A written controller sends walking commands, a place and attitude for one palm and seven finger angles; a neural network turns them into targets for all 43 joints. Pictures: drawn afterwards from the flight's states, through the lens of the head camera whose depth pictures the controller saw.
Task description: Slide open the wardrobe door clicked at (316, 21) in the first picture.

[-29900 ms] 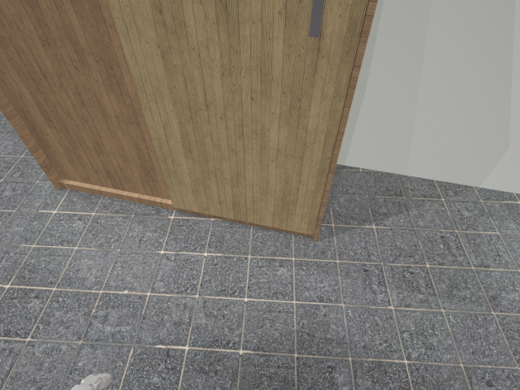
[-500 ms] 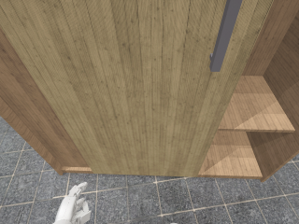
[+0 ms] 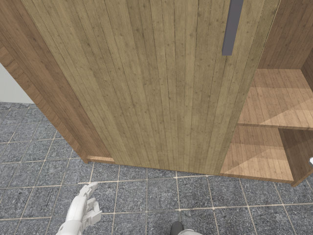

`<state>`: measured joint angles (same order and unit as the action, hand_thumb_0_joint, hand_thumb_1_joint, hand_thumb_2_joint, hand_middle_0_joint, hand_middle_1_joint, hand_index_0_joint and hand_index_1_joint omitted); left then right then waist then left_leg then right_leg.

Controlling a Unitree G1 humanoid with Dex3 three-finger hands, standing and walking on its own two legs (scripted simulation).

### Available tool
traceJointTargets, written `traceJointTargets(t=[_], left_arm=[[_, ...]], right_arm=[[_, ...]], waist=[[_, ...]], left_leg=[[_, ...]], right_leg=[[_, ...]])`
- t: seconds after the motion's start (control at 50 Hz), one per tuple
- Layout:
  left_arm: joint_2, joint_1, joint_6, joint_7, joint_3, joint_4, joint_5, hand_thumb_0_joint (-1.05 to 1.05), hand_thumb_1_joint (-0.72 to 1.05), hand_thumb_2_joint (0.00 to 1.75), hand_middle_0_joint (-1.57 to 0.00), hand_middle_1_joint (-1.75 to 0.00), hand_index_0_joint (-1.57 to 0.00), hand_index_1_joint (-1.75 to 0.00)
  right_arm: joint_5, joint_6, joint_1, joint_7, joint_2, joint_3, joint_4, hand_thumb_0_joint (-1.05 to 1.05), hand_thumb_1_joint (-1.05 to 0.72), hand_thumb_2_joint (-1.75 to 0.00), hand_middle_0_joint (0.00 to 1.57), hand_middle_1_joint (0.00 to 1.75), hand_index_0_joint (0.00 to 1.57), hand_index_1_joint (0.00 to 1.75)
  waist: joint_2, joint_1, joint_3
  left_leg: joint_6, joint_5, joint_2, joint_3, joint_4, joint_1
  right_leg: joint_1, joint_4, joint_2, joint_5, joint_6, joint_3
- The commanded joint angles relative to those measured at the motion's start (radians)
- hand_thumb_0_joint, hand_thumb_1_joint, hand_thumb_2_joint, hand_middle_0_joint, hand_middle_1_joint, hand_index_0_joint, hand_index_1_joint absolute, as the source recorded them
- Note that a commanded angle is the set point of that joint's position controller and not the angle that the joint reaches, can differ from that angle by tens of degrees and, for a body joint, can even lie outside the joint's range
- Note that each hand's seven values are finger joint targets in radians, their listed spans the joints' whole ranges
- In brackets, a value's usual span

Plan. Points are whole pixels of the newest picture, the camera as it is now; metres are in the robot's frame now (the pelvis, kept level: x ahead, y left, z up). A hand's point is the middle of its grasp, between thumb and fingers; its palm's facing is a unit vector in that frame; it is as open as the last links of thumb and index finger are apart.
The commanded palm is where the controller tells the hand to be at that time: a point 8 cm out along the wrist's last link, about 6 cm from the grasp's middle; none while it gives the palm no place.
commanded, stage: stop stepping back and stand still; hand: right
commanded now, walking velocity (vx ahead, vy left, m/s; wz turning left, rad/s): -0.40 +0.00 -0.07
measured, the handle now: (232, 14) +0.56 -0.17 +0.27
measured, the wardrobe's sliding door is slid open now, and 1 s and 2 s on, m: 0.43 0.43 0.43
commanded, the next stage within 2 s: let the arm hang, fingers relaxed in 1.32 s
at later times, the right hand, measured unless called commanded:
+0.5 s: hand out of the picture +0.13 -0.33 +0.20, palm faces +0.22 +0.87 -0.44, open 7.4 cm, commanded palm +0.09 -0.38 +0.19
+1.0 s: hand out of the picture +0.18 -0.40 +0.18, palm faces +0.34 +0.77 -0.53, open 7.4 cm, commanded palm +0.12 -0.43 +0.19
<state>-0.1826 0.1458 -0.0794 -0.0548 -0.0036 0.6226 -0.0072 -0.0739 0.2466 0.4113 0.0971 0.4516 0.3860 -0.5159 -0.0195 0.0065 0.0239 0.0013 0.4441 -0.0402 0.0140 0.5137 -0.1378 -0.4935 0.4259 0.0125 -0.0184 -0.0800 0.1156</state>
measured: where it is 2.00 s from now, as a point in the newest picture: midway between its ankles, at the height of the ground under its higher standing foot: outside the picture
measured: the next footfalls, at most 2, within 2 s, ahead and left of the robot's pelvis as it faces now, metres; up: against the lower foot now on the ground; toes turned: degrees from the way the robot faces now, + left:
right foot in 0.22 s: +0.05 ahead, -0.09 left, +0.00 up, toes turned +6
left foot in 0.54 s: -0.12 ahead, +0.01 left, +0.00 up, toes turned +9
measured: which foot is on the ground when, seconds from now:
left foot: down 0.00-0.24, up 0.26-0.52, down 0.54-0.64, up 0.66-0.98, down 1.00-1.00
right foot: down 0.00-0.08, up 0.10-0.20, down 0.22-0.48, up 0.50-0.64, down 0.66-1.00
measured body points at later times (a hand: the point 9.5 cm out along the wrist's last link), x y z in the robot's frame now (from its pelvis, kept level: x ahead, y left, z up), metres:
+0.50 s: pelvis -0.07 -0.09 +0.03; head -0.06 -0.15 +0.48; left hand +0.04 +0.13 -0.04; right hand +0.11 -0.37 +0.22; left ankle -0.15 -0.01 -0.69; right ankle +0.01 -0.11 -0.71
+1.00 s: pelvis -0.04 -0.14 +0.01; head -0.01 -0.17 +0.46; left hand +0.09 +0.08 -0.07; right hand +0.16 -0.44 +0.21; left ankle -0.09 -0.01 -0.72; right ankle -0.04 -0.24 -0.72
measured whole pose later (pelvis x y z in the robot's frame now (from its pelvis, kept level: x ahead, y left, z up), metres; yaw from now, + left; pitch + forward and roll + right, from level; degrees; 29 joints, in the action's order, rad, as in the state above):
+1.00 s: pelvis -0.04 -0.14 +0.01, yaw +4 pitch +2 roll +2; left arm -0.13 0.28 -0.12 -0.04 -0.03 0.62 -0.02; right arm -0.05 0.21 0.56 0.12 0.51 0.50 -0.53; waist -0.04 -0.01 0.01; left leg -0.01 0.24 -0.01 -0.05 0.41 -0.18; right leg -0.30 0.55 -0.02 0.29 -0.01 -0.01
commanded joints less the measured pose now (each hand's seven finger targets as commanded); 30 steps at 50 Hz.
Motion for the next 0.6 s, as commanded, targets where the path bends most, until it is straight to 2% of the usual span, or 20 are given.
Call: traceJointTargets(t=[0.0,0.04,0.06,0.08,0.12,0.18,0.2,0.22,0.24,0.26,0.28,0.34,0.42,0.44,0.46,0.48,0.5,0.52,0.54,0.58], left_arm=[[-0.152,-0.07,-0.038,0.005,0.08,-0.196,-0.029,0.0,0.9,0.9,-0.2,-0.3,-0.2,-0.3],[-0.137,-0.002,-0.046,0.017,0.081,-0.185,0.014,0.0,0.9,0.9,-0.2,-0.3,-0.2,-0.3],[-0.145,0.006,-0.051,0.017,0.092,-0.168,0.021,0.0,0.9,0.9,-0.2,-0.3,-0.2,-0.3],[-0.145,0.012,-0.051,0.022,0.087,-0.161,-0.008,0.0,0.9,0.9,-0.2,-0.3,-0.2,-0.3],[-0.13,0.002,-0.026,0.009,0.06,-0.154,-0.009,0.0,0.9,0.9,-0.2,-0.3,-0.2,-0.3],[-0.186,0.009,-0.067,-0.038,0.056,-0.088,0.009,0.0,0.9,0.9,-0.2,-0.3,-0.2,-0.3],[-0.205,0.012,-0.092,-0.047,0.054,-0.093,0.009,0.0,0.9,0.9,-0.2,-0.3,-0.2,-0.3],[-0.194,0.008,-0.113,-0.048,0.057,-0.115,0.017,0.0,0.9,0.9,-0.2,-0.3,-0.2,-0.3],[-0.158,0.0,-0.133,-0.035,0.052,-0.099,0.01,0.0,0.9,0.9,-0.2,-0.3,-0.2,-0.3],[-0.16,-0.014,-0.133,-0.016,0.06,-0.115,0.001,0.0,0.9,0.9,-0.2,-0.3,-0.2,-0.3],[-0.146,-0.021,-0.139,0.003,0.063,-0.123,-0.002,0.0,0.9,0.9,-0.2,-0.3,-0.2,-0.3],[-0.119,-0.011,-0.13,0.039,0.053,-0.135,-0.007,0.0,0.9,0.9,-0.2,-0.3,-0.2,-0.3],[-0.119,-0.001,-0.067,0.009,0.065,-0.145,-0.034,0.0,0.9,0.9,-0.2,-0.3,-0.2,-0.3],[-0.121,0.016,-0.046,0.0,0.069,-0.131,-0.025,0.0,0.9,0.9,-0.2,-0.3,-0.2,-0.3],[-0.12,0.055,-0.027,-0.007,0.073,-0.108,-0.003,0.0,0.9,0.9,-0.2,-0.3,-0.2,-0.3],[-0.12,0.038,-0.027,-0.006,0.074,-0.114,0.004,0.0,0.9,0.9,-0.2,-0.3,-0.2,-0.3],[-0.127,0.008,-0.018,0.002,0.05,-0.127,-0.012,0.0,0.9,0.9,-0.2,-0.3,-0.2,-0.3],[-0.11,0.021,-0.025,0.012,0.033,-0.115,-0.025,0.0,0.9,0.9,-0.2,-0.3,-0.2,-0.3],[-0.108,0.028,-0.022,0.009,0.052,-0.093,-0.013,0.0,0.9,0.9,-0.2,-0.3,-0.2,-0.3],[-0.156,-0.068,-0.034,-0.021,0.074,-0.116,0.026,0.0,0.9,0.9,-0.2,-0.3,-0.2,-0.3]], right_arm=[[-0.047,0.065,0.117,0.02,0.268,0.271,-0.33,0.0,-0.9,-0.9,0.2,0.3,0.2,0.3],[-0.04,0.084,0.225,0.022,0.234,0.258,-0.325,0.0,-0.9,-0.9,0.2,0.3,0.2,0.3],[-0.048,0.084,0.243,0.029,0.218,0.245,-0.332,0.0,-0.9,-0.9,0.2,0.3,0.2,0.3],[-0.043,0.066,0.231,0.036,0.205,0.265,-0.295,0.0,-0.9,-0.9,0.2,0.3,0.2,0.3],[0.0,0.005,0.042,0.033,0.144,0.178,-0.233,0.0,-0.9,-0.9,0.2,0.3,0.2,0.3],[0.038,-0.016,-0.236,0.061,0.119,0.094,-0.123,0.0,-0.9,-0.9,0.2,0.3,0.2,0.3],[0.044,-0.005,-0.276,0.07,0.104,0.074,-0.109,0.0,-0.9,-0.9,0.2,0.3,0.2,0.3],[0.051,0.013,-0.334,0.072,0.123,0.073,-0.163,0.0,-0.9,-0.9,0.2,0.3,0.2,0.3],[0.05,0.015,-0.307,0.063,0.162,0.097,-0.205,0.0,-0.9,-0.9,0.2,0.3,0.2,0.3],[0.053,0.013,-0.251,0.058,0.166,0.113,-0.286,0.0,-0.9,-0.9,0.2,0.3,0.2,0.3],[0.043,0.018,-0.171,0.052,0.207,0.149,-0.38,0.0,-0.9,-0.9,0.2,0.3,0.2,0.3],[0.028,0.001,0.192,0.045,0.129,0.12,-0.407,0.0,-0.9,-0.9,0.2,0.3,0.2,0.3],[0.005,-0.043,0.245,0.052,0.173,0.176,-0.304,0.0,-0.9,-0.9,0.2,0.3,0.2,0.3],[0.006,-0.06,0.227,0.05,0.177,0.182,-0.251,0.0,-0.9,-0.9,0.2,0.3,0.2,0.3],[0.005,-0.066,0.175,0.044,0.175,0.174,-0.219,0.0,-0.9,-0.9,0.2,0.3,0.2,0.3],[-0.005,-0.069,0.117,0.049,0.13,0.161,-0.183,0.0,-0.9,-0.9,0.2,0.3,0.2,0.3],[-0.014,-0.055,-0.035,0.066,0.219,0.228,-0.263,0.0,-0.9,-0.9,0.2,0.3,0.2,0.3],[-0.014,-0.037,-0.092,0.083,0.262,0.26,-0.147,0.0,-0.9,-0.9,0.2,0.3,0.2,0.3],[0.006,-0.056,-0.088,0.067,0.132,0.156,-0.012,0.0,-0.9,-0.9,0.2,0.3,0.2,0.3],[0.012,-0.076,-0.136,0.054,0.098,0.068,-0.062,0.0,-0.9,-0.9,0.2,0.3,0.2,0.3]], waist=[[0.294,-0.061,-0.279],[0.052,-0.059,-0.301],[-0.181,-0.034,-0.228],[-0.161,-0.026,-0.193],[-0.189,0.028,-0.002],[0.121,0.049,0.087],[0.351,0.03,0.084],[0.372,0.008,0.068],[0.366,0.016,-0.017],[0.367,-0.003,-0.039],[0.342,-0.018,-0.077],[0.285,-0.036,-0.151],[0.246,-0.037,-0.168],[0.117,-0.045,-0.147],[-0.173,-0.031,-0.135],[-0.24,-0.01,-0.091],[-0.16,0.018,-0.039],[-0.171,0.053,-0.033],[-0.252,0.031,-0.067],[-0.085,0.033,0.04]], left_leg=[[-0.083,0.13,-0.117,-0.083,0.116,0.086],[-0.125,0.033,0.057,-0.016,-0.19,-0.157],[-0.174,0.063,0.301,0.196,-0.345,-0.475],[-0.267,0.119,0.44,0.336,-0.366,-0.56],[-0.183,0.222,0.361,0.173,-0.289,-0.554],[-0.052,0.101,0.168,-0.036,0.043,-0.361],[-0.006,0.102,0.047,-0.075,0.228,-0.287],[0.005,0.08,-0.014,-0.04,0.354,-0.232],[-0.003,0.094,-0.035,0.008,0.49,-0.257],[-0.016,0.051,-0.055,0.027,0.533,-0.265],[-0.023,0.022,-0.056,0.024,0.52,-0.238],[-0.029,-0.018,-0.077,-0.074,0.309,-0.075],[-0.08,0.073,-0.11,-0.16,-0.134,0.235],[-0.121,0.024,-0.042,-0.116,-0.217,0.268],[-0.21,-0.068,0.164,0.061,-0.256,0.097],[-0.301,-0.02,0.375,0.287,-0.302,-0.085],[-0.333,-0.049,0.431,0.268,-0.286,-0.167],[-0.099,-0.044,0.439,0.238,-0.216,-0.224],[-0.182,0.108,0.338,0.083,-0.2,-0.134],[-0.172,0.123,0.262,0.063,-0.082,-0.303]], right_leg=[[0.143,-0.44,-0.226,0.49,0.267,-0.316],[0.373,0.145,-0.026,0.335,0.195,-0.035],[0.458,0.563,0.032,0.361,0.171,-0.12],[0.342,0.777,0.025,0.444,0.139,-0.222],[0.195,0.688,-0.073,0.473,0.095,-0.239],[0.173,0.05,-0.073,0.411,0.066,-0.225],[0.077,-0.175,-0.17,0.505,0.026,-0.459],[0.019,-0.281,-0.242,0.64,-0.031,-0.64],[0.077,-0.423,-0.254,0.912,0.098,-0.749],[0.099,-0.457,-0.237,0.938,0.196,-0.746],[0.127,-0.456,-0.213,0.873,0.254,-0.678],[0.171,-0.391,-0.149,0.654,0.19,-0.387],[0.102,-0.311,-0.102,0.47,0.239,-0.253],[0.055,-0.087,-0.033,0.44,0.248,-0.144],[0.088,0.395,0.034,0.45,0.183,-0.06],[-0.01,0.741,0.009,0.522,0.112,-0.18],[-0.084,0.929,-0.049,0.462,0.1,-0.243],[-0.049,0.87,-0.132,0.476,0.098,-0.275],[-0.033,0.667,-0.106,0.45,0.076,-0.185],[0.207,0.344,-0.091,0.431,0.06,-0.108]])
